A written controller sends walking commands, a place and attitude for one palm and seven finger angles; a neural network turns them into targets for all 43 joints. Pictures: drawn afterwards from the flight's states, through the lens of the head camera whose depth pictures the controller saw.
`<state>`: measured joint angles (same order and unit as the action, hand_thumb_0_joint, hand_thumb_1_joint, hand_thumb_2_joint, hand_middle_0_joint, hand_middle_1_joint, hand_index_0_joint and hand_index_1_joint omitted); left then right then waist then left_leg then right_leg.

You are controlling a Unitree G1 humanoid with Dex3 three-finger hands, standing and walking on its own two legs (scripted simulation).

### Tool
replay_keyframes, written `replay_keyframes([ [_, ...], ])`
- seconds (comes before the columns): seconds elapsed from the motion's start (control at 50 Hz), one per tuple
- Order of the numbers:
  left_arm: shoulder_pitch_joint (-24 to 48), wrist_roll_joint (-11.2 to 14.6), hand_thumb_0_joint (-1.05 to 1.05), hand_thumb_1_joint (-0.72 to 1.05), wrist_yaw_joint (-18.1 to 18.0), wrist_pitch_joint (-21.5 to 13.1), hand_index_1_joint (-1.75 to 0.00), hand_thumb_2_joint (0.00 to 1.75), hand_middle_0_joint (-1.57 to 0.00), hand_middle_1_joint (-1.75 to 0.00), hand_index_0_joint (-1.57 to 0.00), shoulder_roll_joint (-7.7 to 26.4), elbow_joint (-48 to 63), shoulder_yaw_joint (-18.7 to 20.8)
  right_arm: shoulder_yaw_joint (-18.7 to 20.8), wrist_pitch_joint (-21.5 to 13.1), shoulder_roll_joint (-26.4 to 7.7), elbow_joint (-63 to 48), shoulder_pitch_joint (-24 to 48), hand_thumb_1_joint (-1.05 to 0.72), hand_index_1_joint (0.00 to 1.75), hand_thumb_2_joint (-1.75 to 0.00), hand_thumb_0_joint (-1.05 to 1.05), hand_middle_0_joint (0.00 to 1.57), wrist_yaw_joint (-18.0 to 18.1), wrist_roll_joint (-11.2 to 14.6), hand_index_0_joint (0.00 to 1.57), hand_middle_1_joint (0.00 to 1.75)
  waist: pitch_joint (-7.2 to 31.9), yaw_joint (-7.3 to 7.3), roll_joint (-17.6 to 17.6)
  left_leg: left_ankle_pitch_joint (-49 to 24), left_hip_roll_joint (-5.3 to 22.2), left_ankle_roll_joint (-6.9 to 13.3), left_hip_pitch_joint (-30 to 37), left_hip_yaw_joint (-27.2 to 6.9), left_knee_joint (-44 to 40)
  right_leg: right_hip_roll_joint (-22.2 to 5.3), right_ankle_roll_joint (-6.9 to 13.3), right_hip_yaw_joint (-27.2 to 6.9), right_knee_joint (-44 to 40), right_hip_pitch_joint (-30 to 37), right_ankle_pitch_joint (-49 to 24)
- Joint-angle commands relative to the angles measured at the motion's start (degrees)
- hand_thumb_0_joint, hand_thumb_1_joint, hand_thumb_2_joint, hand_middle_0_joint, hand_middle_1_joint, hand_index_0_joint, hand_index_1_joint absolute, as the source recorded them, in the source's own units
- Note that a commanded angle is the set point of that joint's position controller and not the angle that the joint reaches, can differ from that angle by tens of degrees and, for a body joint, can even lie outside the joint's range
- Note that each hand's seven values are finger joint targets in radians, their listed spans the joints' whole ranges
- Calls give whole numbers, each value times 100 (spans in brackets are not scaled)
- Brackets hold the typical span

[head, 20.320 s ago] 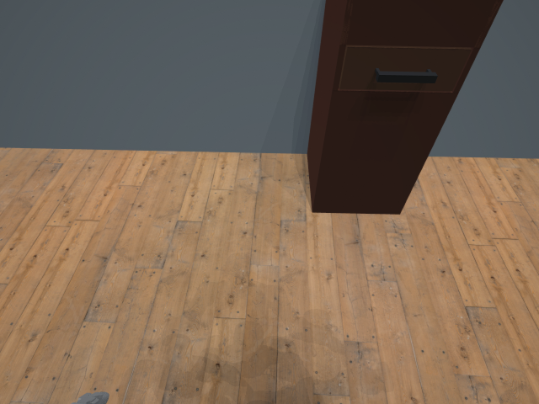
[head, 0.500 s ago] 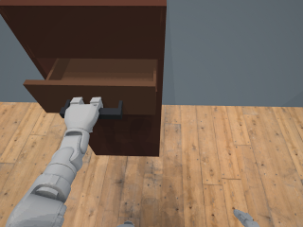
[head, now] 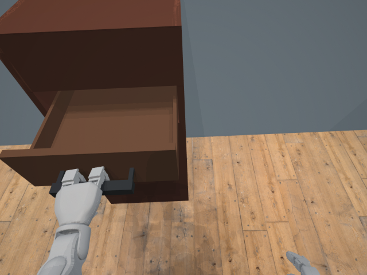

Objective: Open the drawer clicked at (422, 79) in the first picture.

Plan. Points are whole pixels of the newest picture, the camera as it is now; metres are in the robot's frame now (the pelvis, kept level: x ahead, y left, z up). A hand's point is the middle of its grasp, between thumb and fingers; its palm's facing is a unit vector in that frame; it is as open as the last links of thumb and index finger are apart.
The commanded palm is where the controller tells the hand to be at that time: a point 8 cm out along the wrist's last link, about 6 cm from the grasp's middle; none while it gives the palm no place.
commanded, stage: pull the drawer open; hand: left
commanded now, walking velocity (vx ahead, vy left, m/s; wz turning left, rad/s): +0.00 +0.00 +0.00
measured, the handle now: (95, 180) +0.33 +0.23 +0.00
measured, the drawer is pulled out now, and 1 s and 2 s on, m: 0.21 0.30 0.30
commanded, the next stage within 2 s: open the thumb to release the handle in 1.18 s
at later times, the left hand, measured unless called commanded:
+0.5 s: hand (87, 223) +0.24 +0.23 -0.02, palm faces -0.02 -0.05 -1.00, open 5.9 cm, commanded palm +0.22 +0.22 +0.04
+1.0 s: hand (82, 247) +0.19 +0.22 -0.02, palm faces -0.01 -0.10 -0.99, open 6.0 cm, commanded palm +0.14 +0.22 +0.04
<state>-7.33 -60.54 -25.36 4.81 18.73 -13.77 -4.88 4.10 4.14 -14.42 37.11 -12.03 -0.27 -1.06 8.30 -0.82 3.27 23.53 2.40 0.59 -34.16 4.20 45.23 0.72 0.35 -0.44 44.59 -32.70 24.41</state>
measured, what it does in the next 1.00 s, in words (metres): stands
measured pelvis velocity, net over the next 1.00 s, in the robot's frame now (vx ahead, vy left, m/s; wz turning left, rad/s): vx -0.02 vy -0.01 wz -0.01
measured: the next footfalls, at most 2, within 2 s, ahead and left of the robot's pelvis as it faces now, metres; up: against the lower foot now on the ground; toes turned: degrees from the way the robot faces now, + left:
none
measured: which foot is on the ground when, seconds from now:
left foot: down 0.00-1.00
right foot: down 0.00-1.00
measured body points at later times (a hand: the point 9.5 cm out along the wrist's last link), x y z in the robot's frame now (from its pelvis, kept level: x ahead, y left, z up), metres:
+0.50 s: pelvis -0.03 -0.02 -0.01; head +0.01 -0.04 +0.44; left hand +0.23 +0.23 +0.04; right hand +0.17 -0.23 -0.12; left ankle -0.02 +0.11 -0.71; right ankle -0.03 -0.12 -0.71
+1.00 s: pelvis -0.02 -0.01 -0.01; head +0.02 -0.03 +0.44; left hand +0.18 +0.22 +0.04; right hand +0.14 -0.26 -0.11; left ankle -0.02 +0.11 -0.71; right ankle -0.03 -0.12 -0.71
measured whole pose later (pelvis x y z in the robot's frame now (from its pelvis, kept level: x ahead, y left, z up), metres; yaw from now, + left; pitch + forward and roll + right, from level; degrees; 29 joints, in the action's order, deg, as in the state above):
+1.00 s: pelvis -0.02 -0.01 -0.01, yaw +0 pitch +10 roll +1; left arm -23.2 -60.0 -26.1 1.8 18.9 -1.2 -2.9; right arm 3.1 3.1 -14.5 34.8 -9.9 -0.4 -2.0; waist 7.1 0.1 2.4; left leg 23.3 2.7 0.0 -34.9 4.5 47.9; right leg 1.0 1.1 -0.9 48.9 -34.3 25.0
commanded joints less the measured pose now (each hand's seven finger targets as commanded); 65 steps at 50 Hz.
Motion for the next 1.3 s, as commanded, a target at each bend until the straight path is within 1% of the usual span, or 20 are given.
replay_keyframes([
  [0.0,-434,37,0,90,-272,-19,-135,90,-40,-135,-40,509,1612,244,132,-264,-567,-918,663,-90,30,-90,0,20,-17,-10,20,30,1352,285,-172,-3224,-195,53,1409,-290,-273,228,169,271,-259,551,-2683],
  [0.02,668,-45,0,90,-288,-35,-135,90,-40,-135,-40,501,1552,81,91,-242,-602,-801,711,-90,30,-90,0,20,27,-24,20,30,1144,13,-212,-2892,-207,59,1370,-322,-209,216,145,278,-286,245,-2489],
  [0.04,1561,-126,0,90,-314,-83,-135,90,-40,-135,-40,568,1386,60,86,-259,-597,-702,675,-90,30,-90,0,20,91,-45,20,30,900,-106,-207,-2469,-219,64,1286,-351,-207,204,142,315,-292,-15,-2160],
  [0.08,1352,-276,0,90,-358,-106,-135,90,-40,-135,-40,676,1172,190,72,-286,-544,-702,753,-90,30,-90,0,20,154,-94,20,30,1109,100,-147,-2298,-263,67,1370,-319,-215,209,179,289,-277,12,-1970],
  [0.16,1377,-210,0,90,-217,-85,-135,90,-40,-135,-40,501,1127,-32,44,-277,-496,-705,852,-90,30,-90,0,20,194,-64,20,30,1217,115,-216,-2212,-332,67,1438,-312,-196,187,188,257,-348,165,-2064],
  [0.28,1737,-180,0,90,10,-226,-135,90,-40,-135,-40,817,904,177,-66,-260,-432,-717,1000,-90,30,-90,0,20,309,-81,20,30,1171,229,-264,-1841,-411,84,1247,-266,-248,133,166,154,-436,352,-2036],
  [0.34,1779,-141,0,90,75,-335,-135,90,-40,-135,-40,746,646,147,-68,-281,-406,-693,978,-90,30,-90,0,20,352,-71,20,30,992,202,-312,-1635,-442,102,1087,-245,-237,117,153,128,-504,328,-1969],
  [0.36,1798,-145,0,90,73,-369,-135,90,-40,-135,-40,991,575,372,-68,-282,-436,-665,950,-90,30,-90,0,20,364,-79,20,30,1034,214,-408,-1588,-440,96,1013,-255,-236,121,155,81,-511,414,-1945],
  [0.42,1972,-157,0,90,46,-488,-135,90,-40,-135,-40,860,578,236,-56,-313,-409,-653,906,-90,30,-90,0,20,361,-79,20,30,1079,205,-306,-1451,-453,97,942,-242,-217,96,146,61,-494,321,-1823],
  [0.58,2096,-74,0,90,-115,-573,-135,90,-40,-135,-40,1141,335,521,10,-359,-481,-560,763,-90,30,-90,0,20,433,-28,20,30,1157,210,-534,-1039,-464,119,611,-208,-231,62,113,-64,-579,366,-1369],
  [0.68,740,111,0,90,-148,-518,-135,90,-40,-135,-40,896,744,489,47,-398,-493,-746,807,-90,30,-90,0,20,342,17,20,30,1251,425,-406,-1137,-465,99,633,-160,-377,72,160,-49,-591,662,-1456],
  [0.78,-833,254,0,90,-149,-462,-135,90,-40,-135,-40,964,1320,761,35,-426,-536,-968,944,-90,30,-90,0,20,229,18,20,30,945,594,-471,-1192,-425,77,495,-127,-465,87,188,-58,-573,760,-1550],
  [0.84,-1436,221,0,90,-207,-428,-135,90,-40,-135,-40,813,1789,671,63,-418,-528,-1048,976,-90,30,-90,0,20,133,-2,20,30,848,556,-288,-1288,-384,63,611,-132,-422,127,224,38,-461,588,-1557],
  [0.86,-1735,190,0,90,-246,-423,-135,90,-40,-135,-40,923,2005,816,63,-407,-549,-1097,1046,-90,30,-90,0,20,104,-28,20,30,948,640,-77,-1494,-370,44,675,-146,-412,142,267,25,-385,635,-1715],
  [0.92,-2060,106,0,90,-358,-387,-135,90,-40,-135,-40,709,2416,586,47,-378,-526,-1177,1098,-90,30,-90,0,20,-16,-85,20,30,890,536,-52,-1635,-316,41,759,-176,-250,169,256,99,-197,293,-1689],
  [1.02,-2989,66,0,90,-474,-386,-135,90,-40,-135,-40,668,2739,619,12,-353,-496,-1268,1112,-90,30,-90,0,20,-123,-121,20,30,922,566,-220,-2107,-281,46,789,-265,16,198,235,105,63,112,-2037],
  [1.16,-3218,35,0,90,-468,-335,-135,90,-40,-135,-40,698,3088,637,-72,-320,-447,-1374,1079,-90,30,-90,0,20,-201,-120,20,30,1192,604,-3,-3104,-221,11,1010,-372,273,225,229,67,332,78,-2673],
  [1.24,-3361,22,0,90,-418,-334,-135,90,-40,-135,-40,629,3211,536,-105,-319,-412,-1410,1042,-90,30,-90,0,20,-260,-119,20,30,1162,565,-150,-3337,-186,24,1039,-405,382,216,177,90,399,0,-2833],
  [1.26,-1338,-135,0,90,-467,-295,-135,90,-40,-135,-40,1007,2979,788,-103,-213,-516,-1130,1031,-90,30,-90,0,20,-119,-187,20,30,990,156,-250,-2875,-199,1,888,-452,456,191,159,95,351,-355,-2652],
  [1.28,-1256,-202,0,83,-534,-325,-134,87,-40,-134,-40,1033,3066,955,-72,-237,-465,-1200,1022,-90,30,-90,0,20,-59,-256,20,30,1155,378,-89,-2637,-254,9,958,-411,417,202,175,63,329,-251,-2558],
])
